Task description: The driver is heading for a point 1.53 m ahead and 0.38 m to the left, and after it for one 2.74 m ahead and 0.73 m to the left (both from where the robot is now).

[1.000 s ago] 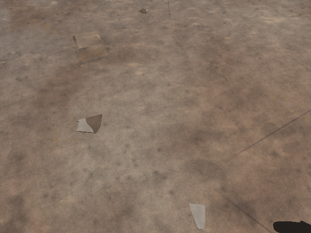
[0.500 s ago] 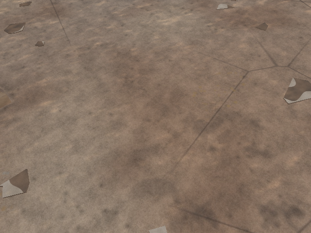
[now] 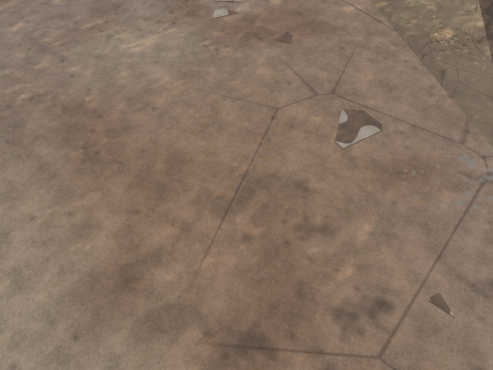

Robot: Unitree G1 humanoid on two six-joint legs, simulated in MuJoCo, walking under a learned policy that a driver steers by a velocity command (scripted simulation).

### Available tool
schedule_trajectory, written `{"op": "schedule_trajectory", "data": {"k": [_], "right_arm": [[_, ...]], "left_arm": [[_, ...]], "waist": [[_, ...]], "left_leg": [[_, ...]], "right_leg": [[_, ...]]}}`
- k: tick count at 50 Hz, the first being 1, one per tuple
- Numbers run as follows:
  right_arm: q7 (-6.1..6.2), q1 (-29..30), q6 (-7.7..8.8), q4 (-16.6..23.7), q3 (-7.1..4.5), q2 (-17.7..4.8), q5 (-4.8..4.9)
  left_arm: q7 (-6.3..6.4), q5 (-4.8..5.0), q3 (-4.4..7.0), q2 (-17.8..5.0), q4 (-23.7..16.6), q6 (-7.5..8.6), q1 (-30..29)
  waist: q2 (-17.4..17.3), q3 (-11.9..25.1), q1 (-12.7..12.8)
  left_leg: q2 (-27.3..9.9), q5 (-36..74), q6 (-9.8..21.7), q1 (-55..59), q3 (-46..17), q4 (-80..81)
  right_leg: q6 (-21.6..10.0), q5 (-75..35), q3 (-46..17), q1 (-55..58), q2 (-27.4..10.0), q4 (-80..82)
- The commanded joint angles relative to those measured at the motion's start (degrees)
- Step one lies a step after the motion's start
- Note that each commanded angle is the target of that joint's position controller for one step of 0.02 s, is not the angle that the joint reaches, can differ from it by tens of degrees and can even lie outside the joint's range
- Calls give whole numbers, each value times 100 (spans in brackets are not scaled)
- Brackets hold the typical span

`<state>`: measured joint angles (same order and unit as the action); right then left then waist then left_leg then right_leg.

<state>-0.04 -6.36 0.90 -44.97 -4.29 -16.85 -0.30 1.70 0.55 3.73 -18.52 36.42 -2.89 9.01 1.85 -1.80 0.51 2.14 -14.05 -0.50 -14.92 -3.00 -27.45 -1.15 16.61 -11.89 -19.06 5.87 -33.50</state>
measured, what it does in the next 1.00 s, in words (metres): steps on the spot, turning left: right foot, then left foot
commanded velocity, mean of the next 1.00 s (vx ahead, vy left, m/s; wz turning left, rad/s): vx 0.00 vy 0.00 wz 0.35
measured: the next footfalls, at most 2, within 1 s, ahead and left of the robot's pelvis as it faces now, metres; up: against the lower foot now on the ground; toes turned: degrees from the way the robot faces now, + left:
right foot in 0.26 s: +0.02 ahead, -0.13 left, +0.00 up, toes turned +8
left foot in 0.60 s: +0.00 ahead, +0.13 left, +0.00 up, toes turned +17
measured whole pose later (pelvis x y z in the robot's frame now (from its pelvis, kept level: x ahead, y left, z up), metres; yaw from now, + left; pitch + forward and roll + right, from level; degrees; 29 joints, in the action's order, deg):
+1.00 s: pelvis -0.02 +0.04 +0.01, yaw +27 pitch +1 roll -2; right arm 1.2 -9.2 -1.9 -39.2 -3.2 -18.1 0.2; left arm 2.0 0.3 4.6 -18.1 41.9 -0.1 7.6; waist 0.6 -3.4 -1.3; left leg 6.0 -11.3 3.9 -15.3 -9.0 -26.5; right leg 5.5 20.1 -5.3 -23.5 0.2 -43.8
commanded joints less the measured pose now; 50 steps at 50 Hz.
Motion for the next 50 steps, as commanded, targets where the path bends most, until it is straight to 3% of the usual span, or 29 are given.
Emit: {"op": "schedule_trajectory", "data": {"k": [1, 2, 3, 5, 7, 9, 11, 13, 14, 15, 16, 17, 18, 19, 20, 24, 27, 29, 30, 31, 32, 33, 34, 35, 36, 39, 43, 47, 50], "right_arm": [[26, -48, 62, 362, -187, -981, -194], [26, 58, 99, 397, -106, -782, -162], [28, 267, 118, 378, -46, -631, -91], [-10, 512, 137, 313, 98, -363, 20], [-9, 354, 23, 226, 13, -641, 68], [25, -46, -74, 168, -107, -1031, 89], [47, -20, -118, 198, -135, -1108, 174], [83, -7, -117, 234, -116, -1021, 226], [84, 37, -78, 287, -73, -874, 177], [77, 37, -48, 384, -41, -641, 207], [66, 30, -38, 321, -33, -683, 195], [48, 38, -50, 337, -89, -786, 199], [52, 42, -96, 316, -171, -903, 205], [53, -66, -167, 304, -219, -911, 203], [49, -152, -240, 284, -195, -767, 200], [-69, 85, -316, 505, -56, -486, 184], [-182, 33, -349, 649, -98, -666, 209], [-196, -401, -386, 554, -166, -734, 171], [-127, -634, -393, 522, -251, -924, 143], [-7, -832, -381, 631, -439, -1722, 141], [-75, -880, -247, 755, -376, -1774, -87], [-120, -776, -113, 780, -320, -1564, -124], [-95, -527, -31, 764, -275, -1390, -46], [-50, -294, -22, 781, -242, -1239, 56], [1, -126, -43, 811, -197, -1137, 122], [107, -164, -96, 880, -153, -1058, 79], [173, -286, -147, 909, -184, -1126, 101], [169, -218, -198, 948, -170, -1105, 53], [124, -190, -241, 922, -126, -1069, 22]], "left_arm": [[36, -115, 206, -764, -374, 149, 280], [53, -69, 301, -988, -277, 154, 225], [66, -77, 289, -839, -166, 122, 253], [57, -170, 156, -389, -25, 57, 346], [15, -149, 51, -134, -57, 129, 41], [42, -19, 109, -286, -45, 189, -106], [74, 40, 159, -383, 90, 201, 118], [94, -14, 216, -559, 150, 220, 266], [124, -79, 261, -731, 132, 213, 438], [105, -122, 366, -1055, 248, 175, 441], [73, -179, 350, -903, 160, 163, 384], [86, -225, 308, -762, 106, 174, 274], [112, -250, 260, -673, 44, 211, 224], [127, -187, 228, -623, 39, 262, 78], [133, -113, 226, -615, 51, 303, -96], [128, -67, 300, -793, 169, 255, -151], [102, 0, 348, -939, 238, 213, -84], [75, 108, 338, -919, 280, 232, -158], [31, 69, 292, -736, 433, 271, 214], [-13, -248, 169, -367, 280, 294, 317], [46, -211, 142, -348, -10, 312, -323], [80, -80, 212, -599, -13, 292, -467], [103, -22, 246, -661, 21, 273, -445], [153, -56, 282, -692, 144, 252, -341], [187, -90, 309, -739, 160, 235, -313], [134, -67, 289, -577, 199, 271, -129], [116, -67, 237, -445, 125, 298, -315], [52, -36, 207, -439, 153, 341, -300], [-9, -10, 187, -449, 139, 397, -296]], "waist": [[-1508, 631, 39], [-1090, 520, 15], [-913, 461, 123], [-991, 379, 224], [-1170, 288, 30], [-1230, 396, -180], [-1271, 453, -76], [-1103, 578, -13], [-739, 754, 41], [513, 704, -141], [846, 597, 26], [1098, 513, 76], [963, 423, 115], [700, 312, -3], [537, 214, -118], [752, 283, 38], [848, 457, 65], [664, 516, -179], [142, 596, -210], [-1682, 668, -88], [-1705, 943, -421], [-1028, 841, -455], [-869, 579, -289], [-635, 442, -182], [-710, 370, -112], [-838, 564, -45], [-854, 505, -151], [-975, 466, -229], [-1005, 471, -284]], "left_leg": [[-2454, 2565, 1716, 716, -2463, 998], [-2240, 2241, 1733, 567, -2255, 1016], [-1882, 1933, 1478, 502, -1860, 956], [-1448, 1853, 1158, 478, -1403, 916], [-1041, 2212, 1032, 499, -1110, 732], [-1109, 2523, 1147, 839, -1418, 572], [-1111, 2460, 1130, 916, -1679, 503], [-1011, 2204, 870, 433, -1759, 398], [-838, 1782, 648, -66, -1567, 103], [-239, 732, 336, -584, -736, -355], [45, -285, 89, -985, -342, -917], [65, -1436, -20, -1322, -97, -1779], [-26, -2163, -118, -1574, -70, -2859], [-166, -2144, -196, -1737, -181, -3429], [-305, -1895, -250, -1790, -211, -3343], [-386, -1114, -408, -1206, 328, -2278], [-298, -742, -258, -614, 605, -1330], [-87, 151, 3, 178, 824, -248], [-119, 949, 214, 903, 448, 291], [-1606, 3356, 860, 1906, -1681, 502], [-2505, 3693, 2097, 1522, -3015, 727], [-2329, 3008, 2157, 1386, -2742, 877], [-1988, 2385, 1839, 1177, -2274, 890], [-1709, 1807, 1535, 1078, -1993, 891], [-1540, 1661, 1388, 913, -1832, 924], [-1282, 1763, 1379, 825, -1647, 972], [-1193, 1196, 1390, 894, -1879, 961], [-1148, 739, 1388, 575, -2015, 902], [-1165, 1055, 1399, 445, -2166, 754]], "right_leg": [[242, 2066, 170, -802, -43, -1787], [346, 1887, 8, -767, -156, -2452], [445, 1602, -31, -706, -221, -2572], [665, 1144, 194, -428, -546, -1939], [746, 977, 729, -39, -514, -814], [724, 708, 902, 88, -341, -113], [584, 40, 968, 429, -262, 830], [327, -800, 831, 1225, -478, 1266], [127, -1541, 581, 1767, -955, 1085], [-295, -1872, 211, 1755, -1344, 1006], [-741, -2156, -276, 1801, -1857, 1278], [-1123, -2538, -676, 1759, -2398, 1445], [-1379, -3062, -812, 1669, -2671, 1495], [-1391, -3345, -631, 1592, -2703, 1428], [-1214, -3302, -254, 1557, -2518, 1373], [-1003, -3258, 646, 1454, -2098, 1294], [-924, -3091, 787, 1455, -2216, 1063], [-627, -2498, 1046, 1099, -2114, 542], [-245, -1660, 1409, 599, -1842, -173], [421, 1124, 1938, -953, -1141, -1956], [551, 2559, 1098, -1636, -491, -3143], [498, 2333, 740, -1741, -647, -3647], [417, 1814, 678, -1773, -762, -3603], [416, 1363, 650, -1766, -858, -3369], [447, 1017, 620, -1639, -882, -3154], [567, 471, 679, -1289, -676, -2943], [689, 316, 607, -1250, -580, -1903], [702, 291, 644, -751, -599, -1212], [626, 425, 737, -320, -585, -816]]}}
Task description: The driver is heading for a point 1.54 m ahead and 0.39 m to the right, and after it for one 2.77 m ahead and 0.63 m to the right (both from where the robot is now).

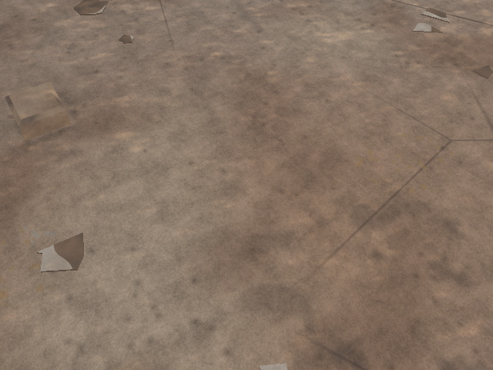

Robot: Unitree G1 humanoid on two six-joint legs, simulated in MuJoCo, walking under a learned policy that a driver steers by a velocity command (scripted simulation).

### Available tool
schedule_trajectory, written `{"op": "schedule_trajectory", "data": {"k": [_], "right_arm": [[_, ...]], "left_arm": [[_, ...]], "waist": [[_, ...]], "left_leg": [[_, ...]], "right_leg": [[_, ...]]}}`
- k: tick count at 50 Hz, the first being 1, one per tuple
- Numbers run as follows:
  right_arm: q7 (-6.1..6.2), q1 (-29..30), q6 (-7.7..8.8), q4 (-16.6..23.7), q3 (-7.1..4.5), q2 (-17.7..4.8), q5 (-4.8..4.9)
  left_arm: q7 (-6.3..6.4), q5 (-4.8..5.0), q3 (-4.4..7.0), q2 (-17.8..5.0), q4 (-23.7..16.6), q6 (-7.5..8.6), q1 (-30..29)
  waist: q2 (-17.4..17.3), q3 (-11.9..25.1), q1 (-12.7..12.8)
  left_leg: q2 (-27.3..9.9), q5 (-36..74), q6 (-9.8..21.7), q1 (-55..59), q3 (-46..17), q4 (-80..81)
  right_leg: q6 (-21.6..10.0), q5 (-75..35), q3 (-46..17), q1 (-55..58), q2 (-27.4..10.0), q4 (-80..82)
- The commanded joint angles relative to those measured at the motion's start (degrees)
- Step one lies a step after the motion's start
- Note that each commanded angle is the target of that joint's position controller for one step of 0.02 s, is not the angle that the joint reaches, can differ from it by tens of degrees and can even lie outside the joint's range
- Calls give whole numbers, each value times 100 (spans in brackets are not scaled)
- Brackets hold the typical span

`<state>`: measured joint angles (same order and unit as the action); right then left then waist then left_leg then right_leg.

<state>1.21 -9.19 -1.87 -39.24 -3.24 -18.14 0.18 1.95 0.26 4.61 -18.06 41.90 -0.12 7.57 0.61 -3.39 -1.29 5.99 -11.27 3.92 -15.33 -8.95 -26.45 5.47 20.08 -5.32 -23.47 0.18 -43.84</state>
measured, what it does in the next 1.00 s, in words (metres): steps to the right, turning right: right foot, then right foot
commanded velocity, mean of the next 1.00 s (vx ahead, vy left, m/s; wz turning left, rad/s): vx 0.19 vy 0.00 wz -0.35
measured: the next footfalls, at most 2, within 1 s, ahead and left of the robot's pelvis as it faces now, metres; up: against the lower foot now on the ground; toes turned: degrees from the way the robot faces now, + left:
right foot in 0.10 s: +0.06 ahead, -0.15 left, +0.00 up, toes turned +3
right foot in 0.76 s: +0.11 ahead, -0.23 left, +0.00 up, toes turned -22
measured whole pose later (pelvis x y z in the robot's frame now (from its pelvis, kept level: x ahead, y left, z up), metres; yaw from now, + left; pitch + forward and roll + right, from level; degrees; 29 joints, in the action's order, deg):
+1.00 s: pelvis +0.15 -0.16 +0.01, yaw -26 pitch +2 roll +1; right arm -1.7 -9.6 5.4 -40.1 -3.1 -19.0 -0.4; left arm -0.5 0.1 1.5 -15.8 38.4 3.1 20.9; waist -2.3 -1.3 1.8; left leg -4.6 -6.7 -2.0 -36.8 -1.2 -52.4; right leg -4.5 13.7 -2.8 -6.3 3.7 -18.6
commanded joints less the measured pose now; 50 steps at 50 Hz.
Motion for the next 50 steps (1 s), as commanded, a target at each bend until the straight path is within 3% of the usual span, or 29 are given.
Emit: {"op": "schedule_trajectory", "data": {"k": [1, 4, 5, 6, 7, 9, 11, 16, 19, 20, 22, 23, 24, 25, 26, 28, 31, 33, 36, 37, 38, 39, 40, 41, 42, 43, 44, 46, 50], "right_arm": [[-10, 135, 25, 331, -188, -858, -34], [-29, 206, 43, 159, 58, -324, -40], [-46, -120, 103, 25, 93, -239, -132], [-63, -516, 165, -36, 69, -325, -265], [-56, -537, 189, -78, 43, -367, -252], [10, 49, 173, -65, -59, -708, -202], [74, 122, 111, -5, -80, -664, -141], [73, -2, 184, -6, -143, -474, -73], [35, -151, 203, -20, -237, -571, -52], [33, -226, 191, -25, -279, -677, -64], [39, -423, 219, -12, -326, -891, -112], [60, -516, 280, 37, -288, -830, -125], [91, -436, 340, 61, -255, -772, -81], [114, -302, 387, 73, -250, -774, 6], [129, -319, 413, 49, -260, -826, 43], [124, -508, 418, 11, -278, -915, 5], [29, -590, 455, -10, -322, -1044, 32], [-66, -612, 472, -29, -369, -1173, 83], [-171, -513, 467, -55, -375, -1178, 188], [-184, -549, 487, -61, -328, -1050, 165], [-190, -608, 523, -54, -223, -755, 70], [-171, -305, 598, 390, -59, -254, -140], [-163, -37, 752, 585, -73, -448, -2], [-215, 78, 843, 610, -162, -793, 207], [-237, 26, 903, 543, -169, -868, 202], [-221, -41, 927, 435, -175, -832, 61], [-221, -73, 921, 396, -200, -834, -51], [-277, -206, 853, 247, -177, -707, -97], [-308, 258, 757, 222, -10, -333, -37]], "left_arm": [[-60, 24, 84, -487, -380, 137, -70], [-176, -49, -49, -174, -199, 210, 255], [-177, -129, -53, -348, -225, 224, 178], [-153, -151, 3, -811, -347, 217, 7], [-178, -170, -41, -715, -314, 211, -271], [-219, -76, -32, -673, -313, 221, -226], [-207, -11, 2, -874, -303, 248, -123], [-69, 80, 49, -895, -436, 101, 23], [-37, 104, 57, -826, -636, -6, -77], [-43, 113, 43, -763, -697, -27, -71], [-72, 105, -13, -564, -755, -64, 14], [-96, 97, 56, -773, -824, -47, -121], [-141, 132, 97, -821, -832, -37, -132], [-184, 138, 66, -705, -829, -35, -137], [-218, 123, 25, -610, -858, -18, -281], [-305, 109, -40, -490, -950, 42, -423], [-422, 118, -153, -297, -1121, 121, -559], [-449, 131, -159, -357, -1160, 131, -469], [-429, 132, -73, -514, -1057, 96, 74], [-389, 130, 32, -676, -923, 71, 533], [-331, 182, 225, -1001, -725, 47, 1357], [-232, 142, 407, -1802, -706, 59, 2049], [-302, 112, 315, -1726, -878, 227, 1974], [-338, 79, 184, -1271, -874, 338, 1719], [-354, 54, 99, -985, -890, 397, 1526], [-344, 40, 54, -848, -935, 394, 1225], [-325, -6, 16, -776, -981, 393, 1002], [-259, -52, -11, -739, -987, 413, 823], [-161, 0, -19, -773, -683, 449, 1065]], "waist": [[-865, 686, -82], [-663, 750, 206], [-384, 755, 47], [450, 761, -353], [784, 662, -489], [671, 394, -94], [835, 288, -49], [624, 541, 49], [91, 608, 65], [-287, 599, 78], [-1339, 625, -53], [-1071, 469, -161], [-631, 302, -77], [-536, 83, -39], [-572, -38, -142], [-574, 4, -309], [-621, 114, -389], [-695, 121, -345], [-639, 184, 33], [-512, 359, 266], [-79, 777, 658], [1617, 971, 819], [1270, 1307, 856], [906, 773, 762], [727, 458, 595], [382, 271, 403], [433, 176, 246], [469, 247, 107], [348, 165, 298]], "left_leg": [[-1582, 948, 938, 542, -1552, 574], [-1331, 991, 553, 251, -1181, 365], [-1101, 576, 250, 85, -933, 245], [-626, -257, -29, 11, -415, -154], [-469, -562, -283, 418, -60, 106], [-415, -255, -388, 567, 106, -62], [-409, -93, -346, 443, 189, -197], [-367, -37, -340, 328, 429, -370], [-663, 309, -124, 672, 208, -46], [-986, 516, 94, 871, -122, 217], [-2472, 42, 1079, 1432, -1631, 1047], [-2920, -460, 1403, 1358, -2055, 1288], [-2848, -1239, 1322, 1242, -1880, 1378], [-2601, -1704, 1098, 1273, -1518, 1496], [-2443, -1717, 950, 1378, -1200, 1604], [-2190, -1297, 809, 1425, -562, 1707], [-2044, -668, 708, 1208, 242, 1686], [-2039, -621, 671, 898, 555, 1624], [-2121, -653, 468, 467, 881, 1064], [-1995, -122, 312, 111, 1158, 408], [-1680, 408, 32, -387, 1648, -1004], [-865, -1473, -561, -2415, 1982, -3509], [-444, -2204, -588, -3454, 641, -4554], [-809, -1789, -440, -3901, 411, -4778], [-1016, -1267, -306, -3707, 445, -4487], [-1173, -844, -308, -3410, 443, -4070], [-1242, -529, -341, -3033, 428, -3664], [-1164, -16, -491, -2610, 617, -3291], [-1080, 1199, -683, -2369, 836, -1908]], "right_leg": [[-73, 70, 118, 268, -63, 411], [-269, -1369, 201, 1525, -172, 2319], [-410, -2157, -196, 1926, -468, 2416], [-768, -3254, -840, 1937, -1028, 2241], [-1228, -2458, -999, 1207, -1141, 2296], [-1081, -1289, -952, 879, -786, 2454], [-1068, -1456, -1183, 855, -783, 2414], [-1280, -1984, -1609, 1007, -741, 2023], [-1068, -1749, -1349, 566, -339, 1511], [-888, -1417, -1029, 247, -84, 1107], [-546, 1051, -43, -881, 383, -486], [-481, 1411, -105, -1402, 28, -1614], [-493, 1103, -215, -1614, -204, -1985], [-468, 753, -190, -1839, -350, -1831], [-425, 484, -67, -1993, -418, -1654], [-345, 182, 246, -1794, -454, -1301], [-372, -76, 566, -1057, -492, -305], [-447, -115, 810, -449, -384, 208], [-691, -496, 1148, 579, -105, 1002], [-831, -448, 1240, 1351, 113, 1110], [-1059, -381, 871, 2469, 88, 1300], [-1930, 401, -2175, 3626, -1487, 2219], [-2631, 1551, -4296, 3754, -2100, 3177], [-2562, 1593, -3762, 3510, -2125, 3263], [-2374, 1138, -3093, 3050, -1877, 3176], [-2188, 451, -2522, 2603, -1599, 3104], [-2082, -232, -2090, 2196, -1370, 3144], [-2037, -1387, -1497, 1886, -1154, 3266], [-1765, -2585, -436, 1791, -884, 3327]]}}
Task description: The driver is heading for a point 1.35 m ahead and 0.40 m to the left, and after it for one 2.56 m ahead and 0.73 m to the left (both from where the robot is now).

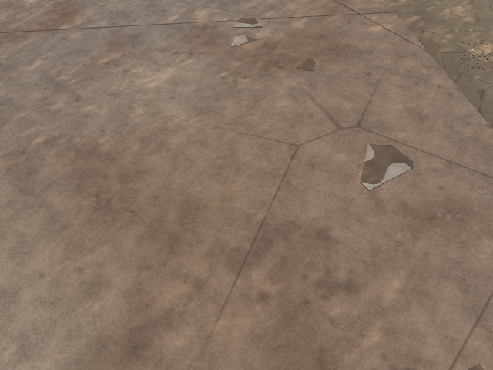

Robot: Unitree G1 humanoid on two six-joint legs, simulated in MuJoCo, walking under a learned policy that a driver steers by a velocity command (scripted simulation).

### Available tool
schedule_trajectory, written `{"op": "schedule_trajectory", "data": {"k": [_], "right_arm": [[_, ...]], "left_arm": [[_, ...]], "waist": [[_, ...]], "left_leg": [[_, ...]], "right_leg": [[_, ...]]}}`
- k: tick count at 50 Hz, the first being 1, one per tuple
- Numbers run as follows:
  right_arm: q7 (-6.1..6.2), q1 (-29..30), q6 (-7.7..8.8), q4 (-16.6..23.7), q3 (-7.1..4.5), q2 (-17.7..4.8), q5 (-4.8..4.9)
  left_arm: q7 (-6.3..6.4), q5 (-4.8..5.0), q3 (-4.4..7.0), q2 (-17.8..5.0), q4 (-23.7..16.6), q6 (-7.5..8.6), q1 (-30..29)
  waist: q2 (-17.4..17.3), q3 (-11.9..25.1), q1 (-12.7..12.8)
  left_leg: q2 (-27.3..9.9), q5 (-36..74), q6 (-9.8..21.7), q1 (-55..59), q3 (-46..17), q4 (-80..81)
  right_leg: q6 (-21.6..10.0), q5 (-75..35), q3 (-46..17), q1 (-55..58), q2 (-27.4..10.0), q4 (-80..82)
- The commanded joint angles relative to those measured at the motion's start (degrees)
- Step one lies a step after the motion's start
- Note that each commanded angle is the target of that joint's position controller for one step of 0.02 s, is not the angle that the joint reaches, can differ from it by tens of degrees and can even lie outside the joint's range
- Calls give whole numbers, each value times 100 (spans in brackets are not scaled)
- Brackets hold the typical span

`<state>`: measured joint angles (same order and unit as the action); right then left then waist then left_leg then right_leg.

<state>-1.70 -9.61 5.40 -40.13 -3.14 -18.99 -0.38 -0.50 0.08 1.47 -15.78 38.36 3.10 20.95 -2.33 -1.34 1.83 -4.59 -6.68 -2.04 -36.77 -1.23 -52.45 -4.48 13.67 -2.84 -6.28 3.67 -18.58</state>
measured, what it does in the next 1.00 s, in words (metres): walks ahead, turning left: left foot, then right foot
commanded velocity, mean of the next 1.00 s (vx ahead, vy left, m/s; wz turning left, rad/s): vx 0.44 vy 0.00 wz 0.41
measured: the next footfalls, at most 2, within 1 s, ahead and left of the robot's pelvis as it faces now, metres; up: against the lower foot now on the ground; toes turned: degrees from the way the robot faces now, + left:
left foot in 0.26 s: +0.34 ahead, +0.13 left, +0.00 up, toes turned +5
right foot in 0.72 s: +0.64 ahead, -0.05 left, +0.00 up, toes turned +24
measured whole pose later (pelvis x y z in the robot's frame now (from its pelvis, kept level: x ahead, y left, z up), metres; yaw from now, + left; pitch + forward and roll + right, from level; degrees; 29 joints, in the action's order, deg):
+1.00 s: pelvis +0.56 +0.03 +0.00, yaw +30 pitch +1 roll -1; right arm 0.0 -9.5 -1.0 -35.7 -4.3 -18.5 0.9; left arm 0.8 -0.5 3.2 -16.1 42.3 3.6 14.7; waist -2.4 -4.4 2.6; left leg -2.4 -14.1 -3.4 -35.9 -1.6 -53.9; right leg -1.6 11.5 6.4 -10.0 -0.3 -20.4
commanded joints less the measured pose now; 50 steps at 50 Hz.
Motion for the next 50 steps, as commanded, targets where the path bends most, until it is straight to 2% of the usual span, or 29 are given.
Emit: {"op": "schedule_trajectory", "data": {"k": [1, 5, 9, 11, 12, 13, 14, 15, 16, 17, 18, 19, 20, 23, 26, 28, 32, 34, 35, 36, 37, 38, 39, 40, 41, 42, 44, 47, 50], "right_arm": [[-38, 501, 31, 347, 18, -179, 54], [-164, 1188, 66, 531, 94, -107, 175], [-299, 1323, 104, 656, 80, -186, 167], [-291, 917, 78, 595, -14, -365, 131], [-256, 359, 50, 474, -124, -553, 126], [-193, -423, 21, 336, -239, -753, 141], [-107, -1261, -46, 285, -400, -1279, 93], [-112, -1491, -47, 226, -391, -1211, 210], [-72, -1467, -78, 207, -289, -824, 225], [-27, -1169, -101, 284, -265, -760, 178], [-6, -836, -104, 327, -246, -703, 123], [17, -585, -83, 387, -204, -568, 82], [43, -426, -94, 472, -187, -552, 33], [119, -309, -103, 443, -209, -599, 90], [192, -397, -131, 368, -276, -786, 149], [224, -673, -184, 275, -293, -821, 178], [252, -963, -275, 162, -303, -791, 236], [243, -897, -312, 185, -295, -714, 201], [227, -923, -313, 201, -237, -524, 174], [186, -980, -287, 288, -96, -118, 110], [174, -1672, -222, 479, 36, 269, 210], [195, -1693, -221, 429, -48, -258, 315], [220, -1132, -268, 447, -167, -639, 283], [249, -759, -317, 515, -202, -682, 192], [260, -605, -352, 569, -233, -654, 120], [245, -645, -403, 587, -258, -585, 124], [233, -714, -518, 578, -222, -334, 152], [208, -402, -613, 736, -142, -87, 124], [91, -146, -616, 781, -123, -57, 115]], "left_arm": [[96, 20, 292, -1016, -250, 132, -189], [92, 38, 316, -1109, 81, 164, 173], [113, 43, 358, -1152, 302, 84, 240], [173, 3, 385, -1262, 292, 13, 176], [207, -38, 385, -1298, 264, -51, 136], [246, -49, 359, -1290, 205, -95, 27], [251, -146, 255, -1021, -10, -21, 351], [165, -163, 67, -505, 46, 112, 736], [58, 52, 171, -1026, -119, 288, 168], [1, 238, 167, -1080, -370, 399, -449], [-2, 154, 127, -998, -481, 481, -767], [32, 2, 167, -1000, -477, 480, -821], [31, -54, 170, -970, -473, 441, -707], [53, -126, 105, -763, -412, 297, -467], [63, -158, -11, -499, -581, 291, -1105], [39, -94, -15, -476, -659, 327, -1580], [7, 45, 132, -760, -726, 385, -1758], [6, 64, 244, -877, -650, 419, -1420], [30, 42, 323, -967, -567, 433, -1006], [75, -54, 417, -1243, -537, 450, -311], [74, -163, 544, -1753, -395, 360, 160], [16, -61, 511, -1432, -336, 323, 233], [36, -54, 408, -1057, -425, 305, -72], [47, -113, 343, -881, -453, 278, -395], [46, -142, 295, -725, -435, 259, -635], [55, -156, 274, -654, -389, 257, -764], [56, -118, 292, -639, -257, 275, -850], [127, -72, 407, -921, -83, 193, -916], [202, -9, 438, -1013, 12, 67, -1081]], "waist": [[676, -91, 76], [619, -450, 350], [564, -441, 272], [776, 50, 25], [848, 490, -263], [759, 951, -723], [-17, 1769, -829], [-1210, 2560, -666], [-543, 2320, -911], [-247, 1476, -883], [315, 750, -651], [441, 473, -425], [258, 315, -238], [32, 146, -11], [-33, 9, -225], [-96, 70, -475], [-306, 197, -477], [-426, 263, -230], [-407, 439, -8], [135, 1072, 299], [1904, 1782, 54], [1864, 1581, 125], [1199, 835, 261], [762, 438, 205], [692, 222, 89], [874, 170, -61], [1015, 184, -160], [950, 283, -153], [871, 429, -100]], "left_leg": [[27, 1059, -67, -87, 125, 1067], [132, 1648, 173, 50, 195, 1969], [331, 975, 552, -118, 197, 2334], [701, 422, 763, 547, 467, 2233], [936, 203, 908, 1234, 636, 2181], [940, 507, 1108, 2504, 555, 2340], [-291, 573, 1797, 4892, -1318, 2011], [-1481, -376, 2757, 6330, -4237, 2828], [-1348, -1243, 2476, 6225, -4333, 3299], [-1180, -1333, 2201, 5456, -3540, 3445], [-958, -829, 2074, 4414, -3047, 3646], [-747, -208, 1987, 3743, -2646, 3756], [-590, 225, 2016, 3210, -2466, 3900], [-391, 929, 2074, 2274, -1892, 4095], [32, 708, 1772, 1602, -1313, 4061], [130, 313, 1558, 1555, -1316, 3938], [-129, -444, 1278, 2229, -1987, 3361], [-170, -500, 1112, 2386, -2224, 2879], [20, -466, 948, 2276, -2121, 2401], [370, -959, 733, 1843, -1706, 960], [1114, -2739, 368, 79, -845, -970], [694, -2628, 275, -813, -842, -1959], [518, -2100, 200, -961, -848, -2281], [365, -1719, 121, -748, -704, -2246], [271, -1566, 51, -533, -679, -2036], [155, -1547, -2, -254, -626, -1847], [160, -1515, -95, 36, -345, -1439], [105, -1045, -190, -12, -198, -558], [104, -107, -113, 480, -14, 395]], "right_leg": [[-688, -1909, -511, 18, -1178, 844], [-641, -1370, -306, 194, -1400, 1114], [-525, -2612, -45, 1122, -1703, 685], [-380, -4885, 149, 1463, -1662, -93], [-290, -5951, 283, 1534, -1561, -922], [-96, -6071, 509, 962, -1394, -2107], [240, -4289, 617, -1091, -1045, -4140], [661, 1396, 132, -2846, 205, -6158], [549, 1491, -628, -3522, -72, -6535], [461, 1167, -592, -3779, -389, -6288], [400, 886, -462, -3738, -582, -5670], [409, 693, -428, -3427, -767, -5135], [466, 629, -394, -3112, -813, -4960], [756, 545, -155, -2761, -895, -4098], [919, -718, 31, -2287, -735, -2720], [970, -1614, 55, -1910, -494, -1914], [848, -1529, -268, -1634, -429, -1192], [623, -1060, -213, -1172, -424, -992], [452, -901, -178, -540, -514, -836], [83, -386, -963, 606, -1358, -759], [-788, 928, -3482, 2267, -2660, -188], [-927, 2395, -4568, 2188, -2885, 200], [-729, 1833, -3687, 1571, -2627, 250], [-601, 312, -2669, 942, -2376, 140], [-550, -1234, -1904, 482, -2121, 72], [-495, -2311, -1323, 181, -1964, 46], [-543, -3285, -607, -82, -1774, 136], [-724, -3789, -156, 51, -1918, 263], [-660, -3601, 394, 40, -1859, 299]]}}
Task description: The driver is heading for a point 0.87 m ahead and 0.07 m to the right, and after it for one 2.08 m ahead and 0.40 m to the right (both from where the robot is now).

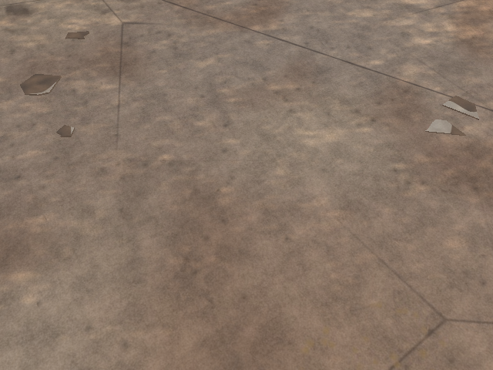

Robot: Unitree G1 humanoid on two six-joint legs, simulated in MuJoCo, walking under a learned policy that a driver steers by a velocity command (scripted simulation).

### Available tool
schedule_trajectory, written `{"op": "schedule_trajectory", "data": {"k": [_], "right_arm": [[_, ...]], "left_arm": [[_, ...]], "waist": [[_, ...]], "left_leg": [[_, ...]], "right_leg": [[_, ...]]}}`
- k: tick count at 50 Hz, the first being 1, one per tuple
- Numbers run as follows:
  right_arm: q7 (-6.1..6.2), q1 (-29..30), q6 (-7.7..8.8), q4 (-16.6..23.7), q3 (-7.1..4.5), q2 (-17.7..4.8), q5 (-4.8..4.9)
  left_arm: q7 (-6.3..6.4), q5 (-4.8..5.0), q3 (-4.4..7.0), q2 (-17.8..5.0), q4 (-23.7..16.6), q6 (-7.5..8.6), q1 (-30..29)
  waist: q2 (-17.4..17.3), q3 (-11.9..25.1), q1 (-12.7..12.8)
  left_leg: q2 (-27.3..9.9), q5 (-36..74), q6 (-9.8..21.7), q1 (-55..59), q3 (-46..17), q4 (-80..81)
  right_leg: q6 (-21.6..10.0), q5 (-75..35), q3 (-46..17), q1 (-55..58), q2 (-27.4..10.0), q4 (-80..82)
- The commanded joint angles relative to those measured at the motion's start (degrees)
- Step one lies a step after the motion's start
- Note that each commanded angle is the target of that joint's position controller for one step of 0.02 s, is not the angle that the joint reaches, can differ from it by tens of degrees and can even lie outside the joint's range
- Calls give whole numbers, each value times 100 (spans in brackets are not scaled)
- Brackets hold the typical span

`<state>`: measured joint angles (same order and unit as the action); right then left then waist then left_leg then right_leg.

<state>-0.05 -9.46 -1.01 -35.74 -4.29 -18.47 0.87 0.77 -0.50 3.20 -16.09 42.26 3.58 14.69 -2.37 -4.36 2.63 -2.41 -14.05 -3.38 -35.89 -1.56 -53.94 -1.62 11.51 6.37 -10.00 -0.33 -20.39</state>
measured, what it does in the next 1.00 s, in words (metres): walks ahead: left foot, then right foot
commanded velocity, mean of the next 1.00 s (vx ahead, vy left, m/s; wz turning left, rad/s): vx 0.05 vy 0.00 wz -0.11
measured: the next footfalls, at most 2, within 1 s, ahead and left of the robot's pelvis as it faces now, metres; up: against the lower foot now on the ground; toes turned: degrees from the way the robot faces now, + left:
left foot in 0.18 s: +0.19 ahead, +0.13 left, +0.00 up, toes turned +7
right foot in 0.52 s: +0.15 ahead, -0.11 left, +0.00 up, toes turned +2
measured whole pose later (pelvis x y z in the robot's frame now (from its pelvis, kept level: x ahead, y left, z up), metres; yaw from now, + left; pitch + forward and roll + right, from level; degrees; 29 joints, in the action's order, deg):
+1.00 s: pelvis +0.10 +0.03 -0.01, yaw -12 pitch +1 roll +0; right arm 1.1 -9.2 0.1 -42.6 -4.1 -14.9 -1.1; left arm 2.0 1.0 5.5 -20.0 41.2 -2.5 9.4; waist 2.9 -2.1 0.8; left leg 1.3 -14.3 1.7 -12.8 0.7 -25.9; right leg 2.3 26.3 -7.5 -28.1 3.4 -57.4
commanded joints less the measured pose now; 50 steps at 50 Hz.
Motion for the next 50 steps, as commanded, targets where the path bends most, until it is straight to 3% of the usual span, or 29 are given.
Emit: {"op": "schedule_trajectory", "data": {"k": [1, 6, 8, 9, 10, 11, 12, 14, 17, 19, 22, 26, 27, 28, 29, 30, 31, 33, 34, 37, 41, 43, 44, 45, 46, 47, 48, 49, 50], "right_arm": [[-116, -41, 28, 373, -13, -118, -11], [-264, 310, -29, 623, -143, -353, -16], [-220, -216, -7, 517, -258, -510, -50], [-111, -651, 5, 473, -393, -951, -74], [32, -689, 5, 605, -419, -1452, -173], [3, -664, 57, 684, -284, -1095, -198], [-42, -438, 101, 656, -193, -789, -155], [-35, 95, 136, 516, -4, -279, -65], [-3, 582, 145, 323, 53, -186, -249], [24, 526, 163, 167, 29, -254, -297], [110, 560, 85, 42, -66, -574, -233], [214, 524, -9, -138, -102, -527, -70], [240, 374, -8, -202, -98, -410, -58], [253, 243, 8, -110, -68, -166, -152], [291, 809, 8, -5, -65, -156, -183], [300, 1109, 3, 92, -114, -237, -140], [285, 974, -14, 32, -165, -240, -96], [273, 630, -36, -106, -198, -253, -102], [277, 636, -9, -130, -181, -190, -115], [226, 725, 84, -122, -91, 28, -40], [111, 457, 132, -213, -124, -170, 42], [63, 14, 170, -374, -175, -244, 28], [76, -163, 171, -442, -240, -435, -7], [132, -263, 136, -397, -323, -842, -117], [94, -45, 124, -329, -362, -1114, -350], [97, 191, 190, -189, -266, -811, -376], [122, 549, 224, -149, -180, -513, -310], [150, 644, 242, -130, -154, -425, -206], [195, 575, 254, -181, -138, -383, -103]], "left_arm": [[85, 73, 271, -1006, -339, -7, -483], [40, 260, 365, -1220, -184, -84, -492], [35, 319, 338, -1123, -125, -103, -472], [14, 187, 273, -956, -98, -79, -156], [-46, -197, 63, -436, -285, -59, 114], [-99, -79, 69, -749, -182, -86, 132], [-103, 127, 160, -1027, -199, -166, -307], [-16, 102, 106, -810, -104, -297, -455], [13, 75, 15, -517, 108, -437, -37], [15, 79, -34, -466, 137, -456, -104], [14, 103, 46, -738, 35, -509, -277], [-22, 13, 74, -693, -28, -531, -214], [-19, -24, 117, -885, -104, -524, -232], [31, 9, 236, -1339, -142, -517, -316], [33, 0, 269, -1376, -197, -482, -306], [50, -125, 244, -1277, -178, -398, -102], [63, -140, 242, -1243, -183, -307, -132], [85, 57, 256, -1136, -281, -244, -515], [107, 118, 250, -1058, -294, -275, -572], [164, 149, 308, -1078, -280, -436, -412], [146, 169, 379, -1194, -381, -560, -522], [148, 255, 366, -1148, -455, -603, -758], [165, 250, 327, -999, -464, -607, -667], [138, 136, 237, -639, -456, -602, -402], [144, 158, 306, -781, -622, -530, -394], [144, 109, 434, -1225, -520, -495, -329], [131, 157, 517, -1346, -390, -526, -231], [147, 145, 512, -1224, -251, -589, -90], [139, 123, 480, -1113, -282, -619, -179]], "waist": [[855, 718, -153], [812, 675, -145], [571, 939, -460], [-85, 1298, -590], [-1619, 1754, -289], [-1065, 2739, -558], [-472, 2186, -631], [-40, 1508, -369], [-442, 1277, -19], [-516, 1241, -162], [-529, 1003, -231], [-359, 627, -122], [121, 501, -172], [1360, 434, -455], [1775, 180, -81], [1831, 205, 136], [1519, 364, 43], [974, 567, -212], [891, 696, -225], [1023, 988, -97], [1317, 1032, -98], [1259, 984, -372], [1024, 1032, -363], [-225, 1137, -201], [-1345, 820, -117], [-798, 716, -120], [-513, 559, 36], [-387, 539, 57], [-497, 445, -68]], "left_leg": [[-91, 810, 71, 558, 83, 832], [62, 440, 441, 989, 315, 1823], [402, 1010, 746, 2065, 470, 2759], [-32, 3131, 1060, 3258, -211, 2952], [-1696, 6158, 2107, 4797, -2246, 2428], [-2239, 4895, 2829, 4683, -3028, 2837], [-1855, 4263, 2550, 4240, -2386, 2970], [-1298, 3105, 1883, 3395, -1560, 3116], [-867, 2871, 1691, 2115, -679, 3386], [-910, 2300, 1711, 2069, -579, 3466], [-1131, 1073, 1708, 2007, -750, 3540], [-1017, 13, 1243, 1872, -564, 3236], [-735, -196, 902, 1753, -252, 2731], [82, -528, 398, 1456, 575, 1857], [596, -778, 212, 1043, 613, 1174], [606, -1750, 199, 582, 163, 73], [550, -1980, 193, 365, -138, -675], [381, -1544, 125, 208, -330, -753], [372, -1369, 66, 291, -275, -435], [472, -1048, -65, 715, -169, 612], [619, -743, -29, 1589, -131, 1893], [633, 169, 105, 2320, -16, 3185], [259, 577, 263, 2966, -220, 3509], [-1010, 1127, 737, 3617, -1402, 3662], [-2028, 1761, 1702, 3068, -2681, 3847], [-2119, 1732, 2016, 2799, -2555, 3905], [-1740, 1566, 1788, 2657, -1916, 3839], [-1358, 614, 1504, 2784, -1446, 3913], [-1252, -8, 1418, 2952, -1308, 4036]], "right_leg": [[-899, -3292, -373, 393, -1435, 457], [-712, -3215, -176, 724, -1594, -213], [-451, -3452, 69, 486, -1283, -1329], [-63, -2417, 266, -290, -873, -2442], [415, 2661, 276, -2247, -91, -4450], [501, 3050, -864, -2383, 26, -5250], [500, 2662, -991, -2536, -205, -5349], [523, 2125, -1013, -2390, -526, -4457], [700, 1514, -765, -915, -434, -3180], [689, 1106, -706, -578, -397, -2539], [544, 823, -547, -567, -285, -2235], [99, 233, -469, -441, -210, -1351], [-146, -668, -979, -430, -500, -819], [-690, -974, -2117, -548, -1191, -238], [-1213, -641, -3046, -659, -1636, 343], [-1494, -922, -3441, -427, -1888, 539], [-1510, -1304, -3305, -207, -1831, 424], [-1153, -2010, -2753, 172, -1486, 43], [-1033, -2248, -2598, 320, -1332, -64], [-972, -2440, -2528, 601, -1116, -279], [-1005, -2033, -2980, 281, -1064, -231], [-763, -1448, -3058, -55, -821, -382], [-493, -650, -2923, -543, -586, -625], [-119, 1047, -2210, -1412, 30, -1882], [191, 2582, -1472, -2362, 604, -3008], [346, 2440, -1659, -2316, 229, -4094], [412, 2037, -1622, -2336, 186, -4497], [486, 1556, -1505, -2483, 88, -4627], [555, 1151, -1430, -2796, 0, -4731]]}}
